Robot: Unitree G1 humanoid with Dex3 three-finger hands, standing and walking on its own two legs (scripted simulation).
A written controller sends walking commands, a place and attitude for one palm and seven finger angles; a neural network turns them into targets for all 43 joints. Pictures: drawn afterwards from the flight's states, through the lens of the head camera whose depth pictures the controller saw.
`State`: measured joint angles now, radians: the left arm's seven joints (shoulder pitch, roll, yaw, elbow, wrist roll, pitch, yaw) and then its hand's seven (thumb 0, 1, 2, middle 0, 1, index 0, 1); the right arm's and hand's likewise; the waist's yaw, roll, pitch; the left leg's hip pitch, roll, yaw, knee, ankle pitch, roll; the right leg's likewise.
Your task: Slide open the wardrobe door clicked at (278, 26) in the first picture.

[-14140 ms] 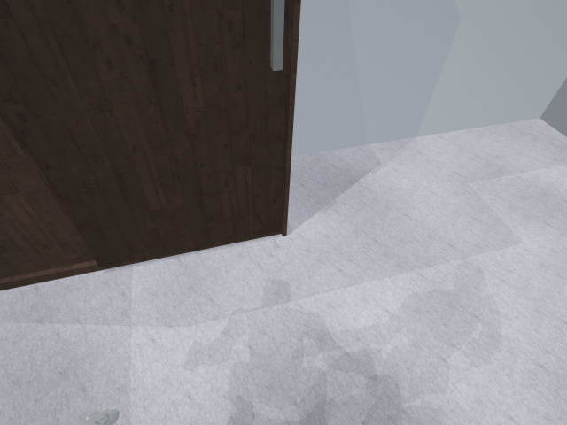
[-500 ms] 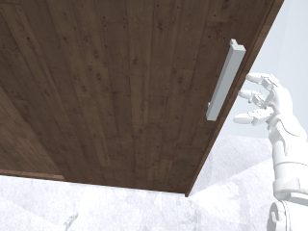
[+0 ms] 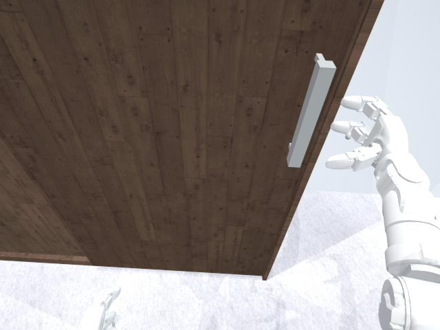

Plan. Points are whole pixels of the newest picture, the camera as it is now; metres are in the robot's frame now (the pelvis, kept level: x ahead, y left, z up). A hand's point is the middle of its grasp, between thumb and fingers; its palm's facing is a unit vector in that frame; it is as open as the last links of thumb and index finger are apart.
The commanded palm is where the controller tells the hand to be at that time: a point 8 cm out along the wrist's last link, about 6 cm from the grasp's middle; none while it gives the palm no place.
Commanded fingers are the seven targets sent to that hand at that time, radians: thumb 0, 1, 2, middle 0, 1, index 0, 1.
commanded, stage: move the hooked fingers beside the handle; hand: right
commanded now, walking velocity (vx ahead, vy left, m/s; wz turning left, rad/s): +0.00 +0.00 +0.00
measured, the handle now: (305, 115) +0.49 -0.12 +0.17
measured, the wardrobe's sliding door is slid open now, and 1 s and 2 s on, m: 0.00 0.00 0.00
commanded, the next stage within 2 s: feel for the door with the fingertips in 0.18 s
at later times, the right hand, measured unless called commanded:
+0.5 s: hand (330, 137) +0.42 -0.16 +0.17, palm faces -0.06 +1.00 +0.02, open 14.0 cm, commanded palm +0.40 -0.22 +0.17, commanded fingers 0.00 0.50 -0.30 0.30 1.20 0.30 1.20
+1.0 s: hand (323, 130) +0.44 -0.15 +0.18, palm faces -0.01 +1.00 +0.01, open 14.0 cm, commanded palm +0.42 -0.21 +0.17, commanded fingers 0.00 0.50 -0.30 0.30 1.20 0.30 1.20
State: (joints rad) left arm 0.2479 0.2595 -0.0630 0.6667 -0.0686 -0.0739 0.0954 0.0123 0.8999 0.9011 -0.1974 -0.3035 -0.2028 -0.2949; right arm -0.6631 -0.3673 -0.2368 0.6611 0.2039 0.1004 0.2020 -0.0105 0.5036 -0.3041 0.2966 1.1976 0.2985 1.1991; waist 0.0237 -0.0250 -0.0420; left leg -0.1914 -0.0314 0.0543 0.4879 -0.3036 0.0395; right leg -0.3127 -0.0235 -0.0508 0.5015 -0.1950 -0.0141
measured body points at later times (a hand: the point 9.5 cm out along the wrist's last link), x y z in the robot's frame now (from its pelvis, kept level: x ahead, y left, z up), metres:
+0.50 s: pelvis +0.02 -0.01 +0.00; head +0.01 +0.01 +0.45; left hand +0.11 +0.25 -0.11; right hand +0.42 -0.21 +0.17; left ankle -0.03 +0.09 -0.74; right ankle +0.04 -0.11 -0.74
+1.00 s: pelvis +0.01 +0.00 +0.00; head +0.01 +0.01 +0.45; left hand +0.13 +0.25 -0.11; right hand +0.43 -0.20 +0.18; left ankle -0.03 +0.09 -0.74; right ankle +0.04 -0.11 -0.74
